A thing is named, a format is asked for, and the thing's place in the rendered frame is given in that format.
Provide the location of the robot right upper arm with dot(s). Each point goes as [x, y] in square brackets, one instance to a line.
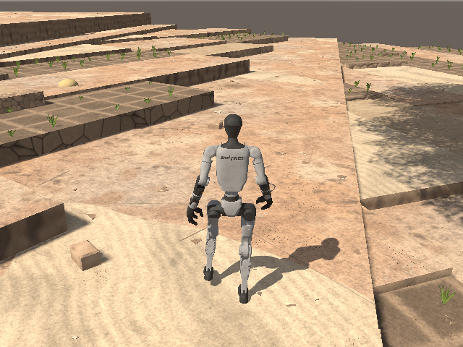
[258, 165]

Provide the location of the left robot forearm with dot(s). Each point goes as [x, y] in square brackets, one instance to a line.
[196, 195]

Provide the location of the robot right shin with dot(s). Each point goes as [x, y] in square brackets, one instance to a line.
[245, 265]

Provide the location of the robot left foot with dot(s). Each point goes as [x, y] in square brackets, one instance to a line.
[209, 274]

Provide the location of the robot left upper arm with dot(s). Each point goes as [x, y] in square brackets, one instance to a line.
[205, 167]

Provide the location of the robot left hand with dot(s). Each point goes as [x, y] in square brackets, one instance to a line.
[191, 215]

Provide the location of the robot right hand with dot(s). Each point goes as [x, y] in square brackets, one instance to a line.
[262, 199]

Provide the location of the right robot forearm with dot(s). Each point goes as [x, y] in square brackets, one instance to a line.
[265, 189]

